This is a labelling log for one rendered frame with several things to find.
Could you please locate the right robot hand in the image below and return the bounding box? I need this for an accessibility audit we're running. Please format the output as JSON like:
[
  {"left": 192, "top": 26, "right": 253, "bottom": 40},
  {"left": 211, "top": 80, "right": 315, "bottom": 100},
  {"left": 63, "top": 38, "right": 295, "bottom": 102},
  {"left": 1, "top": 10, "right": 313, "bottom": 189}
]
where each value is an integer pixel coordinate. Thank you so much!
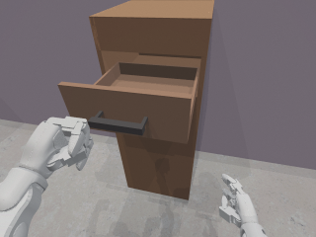
[{"left": 219, "top": 174, "right": 259, "bottom": 229}]

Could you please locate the cabinet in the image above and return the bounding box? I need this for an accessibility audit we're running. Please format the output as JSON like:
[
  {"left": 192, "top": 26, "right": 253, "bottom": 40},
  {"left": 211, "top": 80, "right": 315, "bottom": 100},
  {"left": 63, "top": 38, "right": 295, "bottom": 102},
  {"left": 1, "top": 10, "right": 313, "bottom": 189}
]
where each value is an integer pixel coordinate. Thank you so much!
[{"left": 89, "top": 0, "right": 214, "bottom": 200}]

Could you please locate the left robot hand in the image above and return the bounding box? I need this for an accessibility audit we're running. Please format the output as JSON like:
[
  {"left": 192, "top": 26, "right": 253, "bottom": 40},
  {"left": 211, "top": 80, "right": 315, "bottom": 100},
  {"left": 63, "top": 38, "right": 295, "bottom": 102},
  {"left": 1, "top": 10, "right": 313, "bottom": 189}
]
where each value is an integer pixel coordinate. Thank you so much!
[{"left": 19, "top": 116, "right": 94, "bottom": 179}]

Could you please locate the robot left forearm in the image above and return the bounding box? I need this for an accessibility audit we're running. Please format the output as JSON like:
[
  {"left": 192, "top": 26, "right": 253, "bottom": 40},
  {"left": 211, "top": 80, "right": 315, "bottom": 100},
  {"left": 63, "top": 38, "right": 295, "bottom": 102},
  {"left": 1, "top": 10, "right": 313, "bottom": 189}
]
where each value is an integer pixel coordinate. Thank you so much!
[{"left": 0, "top": 167, "right": 48, "bottom": 237}]

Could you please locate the handle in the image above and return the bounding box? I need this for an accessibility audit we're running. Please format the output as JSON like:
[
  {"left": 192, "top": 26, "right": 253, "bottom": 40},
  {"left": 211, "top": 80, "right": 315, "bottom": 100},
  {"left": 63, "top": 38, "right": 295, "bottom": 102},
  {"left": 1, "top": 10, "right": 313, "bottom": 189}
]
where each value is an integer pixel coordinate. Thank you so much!
[{"left": 88, "top": 111, "right": 148, "bottom": 135}]

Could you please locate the drawer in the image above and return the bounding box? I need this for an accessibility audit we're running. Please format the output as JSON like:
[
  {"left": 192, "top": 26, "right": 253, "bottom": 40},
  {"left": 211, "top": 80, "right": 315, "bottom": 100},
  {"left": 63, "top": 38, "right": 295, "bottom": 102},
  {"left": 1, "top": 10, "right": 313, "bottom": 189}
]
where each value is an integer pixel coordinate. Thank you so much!
[{"left": 57, "top": 61, "right": 200, "bottom": 144}]

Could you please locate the robot right forearm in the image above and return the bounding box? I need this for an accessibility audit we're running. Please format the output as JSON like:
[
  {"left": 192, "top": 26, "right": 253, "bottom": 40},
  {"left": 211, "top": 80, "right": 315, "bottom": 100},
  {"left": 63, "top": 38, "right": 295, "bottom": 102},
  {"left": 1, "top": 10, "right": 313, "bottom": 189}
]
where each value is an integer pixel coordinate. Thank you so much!
[{"left": 240, "top": 222, "right": 268, "bottom": 237}]

